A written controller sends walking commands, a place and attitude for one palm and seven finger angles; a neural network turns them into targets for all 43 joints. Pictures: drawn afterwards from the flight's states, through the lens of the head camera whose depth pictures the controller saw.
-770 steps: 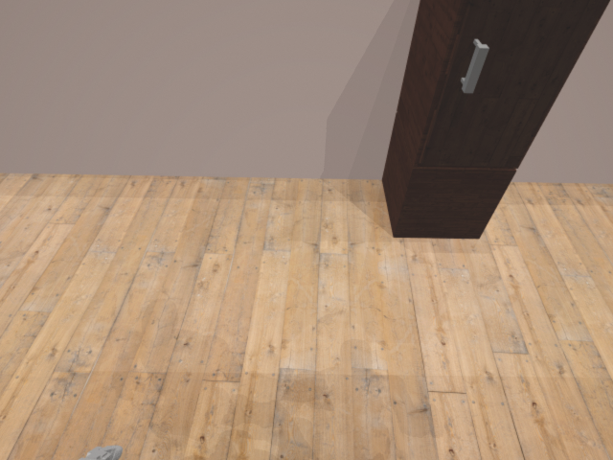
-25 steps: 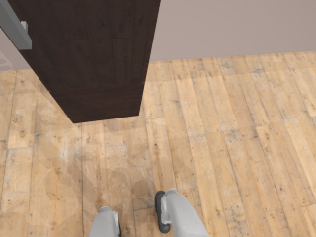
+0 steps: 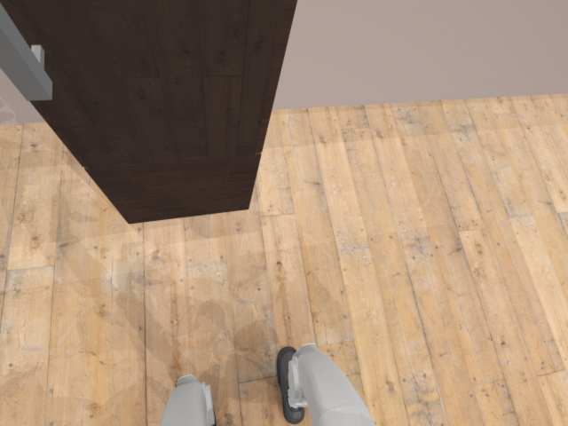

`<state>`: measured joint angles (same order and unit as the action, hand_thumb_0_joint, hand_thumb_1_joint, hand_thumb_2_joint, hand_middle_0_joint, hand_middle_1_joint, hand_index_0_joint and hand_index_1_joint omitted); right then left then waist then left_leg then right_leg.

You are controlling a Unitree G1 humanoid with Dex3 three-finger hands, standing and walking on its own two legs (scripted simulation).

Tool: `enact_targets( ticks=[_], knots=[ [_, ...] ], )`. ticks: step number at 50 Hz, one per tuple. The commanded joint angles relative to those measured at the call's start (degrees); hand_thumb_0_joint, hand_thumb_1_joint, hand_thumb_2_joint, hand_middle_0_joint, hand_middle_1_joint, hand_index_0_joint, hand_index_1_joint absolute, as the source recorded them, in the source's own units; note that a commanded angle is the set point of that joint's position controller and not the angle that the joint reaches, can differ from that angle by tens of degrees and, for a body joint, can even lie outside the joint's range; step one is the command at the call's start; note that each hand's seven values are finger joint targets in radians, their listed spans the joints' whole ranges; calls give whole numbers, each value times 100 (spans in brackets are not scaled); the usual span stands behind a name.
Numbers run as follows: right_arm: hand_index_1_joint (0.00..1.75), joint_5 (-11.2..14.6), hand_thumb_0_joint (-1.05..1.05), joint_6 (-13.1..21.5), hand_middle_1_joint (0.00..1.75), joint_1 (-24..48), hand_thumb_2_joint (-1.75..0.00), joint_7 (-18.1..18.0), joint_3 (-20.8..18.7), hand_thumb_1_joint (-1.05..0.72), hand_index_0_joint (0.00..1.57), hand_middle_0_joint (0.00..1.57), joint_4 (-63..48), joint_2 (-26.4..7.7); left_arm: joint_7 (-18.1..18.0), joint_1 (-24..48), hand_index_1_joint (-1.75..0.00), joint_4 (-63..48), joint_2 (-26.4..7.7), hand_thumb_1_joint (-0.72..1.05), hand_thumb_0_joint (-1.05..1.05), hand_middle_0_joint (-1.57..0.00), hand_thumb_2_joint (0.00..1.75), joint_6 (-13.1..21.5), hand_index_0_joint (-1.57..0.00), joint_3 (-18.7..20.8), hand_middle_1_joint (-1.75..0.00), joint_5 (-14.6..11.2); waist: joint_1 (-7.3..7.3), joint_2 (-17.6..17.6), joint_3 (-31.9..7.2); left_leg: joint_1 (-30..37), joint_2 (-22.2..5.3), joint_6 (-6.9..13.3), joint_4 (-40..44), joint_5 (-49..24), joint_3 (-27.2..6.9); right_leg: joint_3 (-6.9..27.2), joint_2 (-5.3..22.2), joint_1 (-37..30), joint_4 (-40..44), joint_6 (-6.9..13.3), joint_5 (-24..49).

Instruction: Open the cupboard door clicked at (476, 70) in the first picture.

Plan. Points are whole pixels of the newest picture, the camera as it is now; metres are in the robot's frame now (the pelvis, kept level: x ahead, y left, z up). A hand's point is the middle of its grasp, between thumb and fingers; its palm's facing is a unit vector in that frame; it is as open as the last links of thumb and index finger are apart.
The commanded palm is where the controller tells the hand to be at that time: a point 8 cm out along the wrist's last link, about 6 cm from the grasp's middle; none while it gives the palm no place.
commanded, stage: move the hooked fingers beside the handle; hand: left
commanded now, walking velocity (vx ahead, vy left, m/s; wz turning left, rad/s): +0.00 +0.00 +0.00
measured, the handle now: (11, 33) +0.57 +0.24 +0.09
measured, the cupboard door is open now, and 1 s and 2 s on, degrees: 0 0 0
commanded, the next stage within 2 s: slide the fingers in behind the handle in 0.34 s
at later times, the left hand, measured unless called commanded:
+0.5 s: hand out of the picture +0.52 +0.30 +0.10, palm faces +0.06 -1.00 -0.03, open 14.0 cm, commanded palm +0.51 +0.33 +0.09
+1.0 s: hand out of the picture +0.52 +0.29 +0.09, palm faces +0.06 -1.00 -0.01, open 14.2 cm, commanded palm +0.51 +0.30 +0.09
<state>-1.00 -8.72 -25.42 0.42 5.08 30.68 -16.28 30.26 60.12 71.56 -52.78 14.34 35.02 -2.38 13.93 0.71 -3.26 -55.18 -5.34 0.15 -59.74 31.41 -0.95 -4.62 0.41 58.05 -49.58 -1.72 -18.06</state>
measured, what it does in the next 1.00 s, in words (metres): stands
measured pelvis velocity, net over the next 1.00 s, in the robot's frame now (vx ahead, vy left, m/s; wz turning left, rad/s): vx -0.01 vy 0.00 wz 0.01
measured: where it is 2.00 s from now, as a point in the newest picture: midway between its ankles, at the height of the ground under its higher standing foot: (250, 423)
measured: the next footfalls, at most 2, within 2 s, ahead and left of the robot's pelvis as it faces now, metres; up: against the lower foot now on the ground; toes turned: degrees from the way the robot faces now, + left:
none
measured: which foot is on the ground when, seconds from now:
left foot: down 0.00-1.00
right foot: down 0.00-1.00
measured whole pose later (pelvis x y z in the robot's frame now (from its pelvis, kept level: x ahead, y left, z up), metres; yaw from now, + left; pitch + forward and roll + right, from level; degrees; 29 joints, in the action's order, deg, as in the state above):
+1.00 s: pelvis -0.01 +0.00 +0.00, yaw +1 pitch +26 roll -5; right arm -1.3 -7.3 -25.7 0.1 5.1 32.6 -15.9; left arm 25.5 61.2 71.8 -48.8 15.2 30.4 -3.4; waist 13.8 0.8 -3.4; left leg -55.8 -4.7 0.2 -60.3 30.4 -1.1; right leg -4.4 0.9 58.5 -50.1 -1.7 -17.1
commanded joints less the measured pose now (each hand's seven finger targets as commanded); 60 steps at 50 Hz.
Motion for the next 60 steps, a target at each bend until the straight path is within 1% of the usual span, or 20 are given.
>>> enact_targets(
  ticks=[1, 3, 5, 9, 13, 18, 21, 25, 26, 29, 38, 40, 41, 46, 48, 51, 54, 56, 57, 60],
  knots=[
    [30, -36, 0, -4, 30, -1347, -90, -95, -469, -90, 20, 20, -89, -1219, -46, 2243, -120, -1457, -1901, -50, 0, -30, 30, 343, -30, 115, -120, -123, -94, 1951, -3332, 2366, 223, 27, 538, -4580, -264, 67, -386, -1888, 16, 292, 2338],
    [30, -36, 0, -4, 30, -1296, -90, -78, -477, -90, 20, 20, -96, -1183, -76, 1985, -120, -1307, -1572, -50, 0, -30, 30, 323, -30, -45, -120, -152, -77, 1843, -3137, 2367, 215, 30, 510, -4546, -214, 64, -392, -1772, 61, 280, 2289],
    [30, -24, 0, 9, 30, -1245, -90, -117, -443, -90, 20, 20, -112, -1197, -107, 2163, -120, -1114, -1617, -50, 0, -30, 30, 338, -30, -33, -120, -202, 7, 1443, -2832, 1896, 250, 97, 559, -4034, -198, 95, -390, -1983, 68, 289, 2286],
    [30, -16, 0, 59, 30, -1199, -90, -160, -407, -90, 20, 20, -130, -1205, -190, 2424, -120, -1018, -1919, -50, 0, -30, 30, 363, -30, 4, -120, -52, 15, 1421, -2922, 1538, 296, 126, 535, -3506, -114, 164, -356, -2181, 20, 269, 2196],
    [30, -29, 0, 88, 30, -1202, -90, -146, -436, -90, 20, 20, -147, -1195, -169, 2267, -120, -1171, -1988, -50, 0, -30, 30, 478, -30, 115, -120, -54, -90, 1689, -3334, 1835, 283, 82, 492, -3898, -142, 158, -349, -2220, -51, 292, 2353],
    [30, 26, 0, 110, 30, -1131, -90, -183, -391, -90, 20, 20, -170, -1228, -46, 2260, -120, -760, -2048, -50, 0, -30, 30, 346, -30, 92, -120, -101, 16, 1125, -2978, 1209, 314, 162, 483, -3202, -76, 193, -356, -2321, -29, 249, 2191],
    [30, 7, 0, 117, 30, -1160, -90, -188, -392, -90, 20, 20, -158, -1222, -36, 2389, -120, -1056, -2223, -50, 0, -30, 30, 431, -30, 186, -120, -69, -91, 1661, -3319, 1544, 304, 115, 487, -3453, -115, 173, -348, -2219, -85, 289, 2154],
    [30, 9, 0, 125, 30, -1173, -90, -185, -378, -90, 20, 20, -90, -1196, -4, 2595, -120, -984, -1616, -50, 0, -30, 30, 441, -30, -234, -120, -167, 122, 1537, -3027, 1601, 275, 130, 507, -3314, -155, 142, -364, -1867, -17, 278, 1910],
    [30, 7, 0, 127, 30, -1197, -90, -186, -382, -90, 20, 20, -63, -1226, -13, 2613, -120, -1025, -1863, -50, 0, -30, 30, 448, -30, -48, -120, -164, 38, 1586, -3174, 1620, 269, 103, 510, -3280, -183, 130, -365, -1892, -33, 276, 1819],
    [30, 4, 0, 136, 30, -1209, -90, -183, -375, -90, 20, 20, -30, -1209, -49, 2577, -120, -910, -1617, -50, 0, -30, 30, 366, -30, -249, -120, -129, 93, 1535, -3061, 1537, 277, 117, 533, -3098, -167, 130, -354, -1799, 14, 264, 1677],
    [30, -50, 0, 178, 30, -1282, -90, -157, -378, -90, 20, 20, -24, -1201, -360, 2553, -120, -1016, -1798, -50, 0, -30, 30, 423, -30, -115, -120, 32, 24, 1631, -3196, 1565, 265, 102, 561, -3122, -168, 132, -351, -1889, 1, 290, 1688],
    [30, -52, 0, 178, 30, -1274, -90, -158, -383, -90, 20, 20, -37, -1187, -319, 2620, -120, -1046, -1433, -50, 0, -30, 30, 430, -30, -317, -120, -57, 111, 1612, -3092, 1673, 258, 102, 599, -3187, -202, 92, -363, -1769, 11, 307, 1683],
    [30, -47, 0, 171, 30, -1273, -90, -162, -396, -90, 20, 20, 3, -1217, -312, 2620, -120, -1070, -1578, -50, 0, -30, 30, 426, -30, -206, -120, -74, 79, 1597, -3158, 1707, 246, 86, 595, -3166, -217, 88, -361, -1739, 22, 286, 1614],
    [30, -86, 0, 168, 30, -1338, -90, -115, -459, -90, 20, 20, 59, -1213, -347, 2482, -120, -1393, -1272, -50, 0, -30, 30, 494, -30, -241, -120, -194, 12, 1772, -3427, 2268, 219, 16, 612, -3708, -288, 47, -382, -1632, 52, 312, 1734],
    [30, -86, 0, 166, 30, -1277, -90, -95, -459, -90, 20, 20, 83, -1169, -362, 2556, -120, -1323, -755, -50, 0, -30, 30, 471, -30, -592, -120, -243, 132, 1601, -3050, 2147, 227, 30, 660, -3454, -271, 30, -395, -1539, 118, 293, 1623],
    [30, -100, 0, 175, 30, -1302, -90, -108, -483, -90, 20, 20, 139, -1176, -474, 2659, -120, -1524, -867, -50, 0, -30, 30, 549, -30, -501, -120, -222, 61, 1857, -3172, 2344, 238, 1, 702, -3594, -288, 42, -378, -1548, 135, 317, 1626],
    [30, -124, 0, 188, 30, -1304, -90, -91, -516, -90, 20, 20, 178, -1129, -569, 2602, -120, -1590, -354, -50, 0, -30, 30, 585, -30, -812, -120, -225, 107, 1719, -3062, 2533, 226, -34, 747, -3740, -330, -1, -383, -1472, 191, 307, 1600],
    [30, -135, 0, 196, 30, -1312, -90, -91, -547, -90, 20, 20, 230, -1110, -607, 2616, -120, -1717, -146, -50, 0, -30, 30, 626, -30, -916, -120, -246, 87, 1951, -3164, 2848, 209, -97, 730, -4131, -361, -15, -380, -1342, 196, 321, 1662],
    [30, -140, 0, 207, 30, -1298, -90, -82, -546, -90, 20, 20, 270, -1092, -627, 2653, -120, -1610, 108, -50, 0, -30, 30, 611, -30, -1077, -120, -276, 161, 1852, -3020, 2829, 217, -81, 725, -4021, -352, -21, -391, -1273, 228, 314, 1627],
    [30, -157, 0, 243, 30, -1304, -90, -93, -566, -90, 20, 20, 283, -1097, -696, 2664, -120, -1676, 151, -50, 0, -30, 30, 690, -30, -1036, -120, -308, 162, 1584, -3073, 2711, 241, -36, 735, -3974, -351, -2, -389, -1518, 219, 330, 1798]
  ],
)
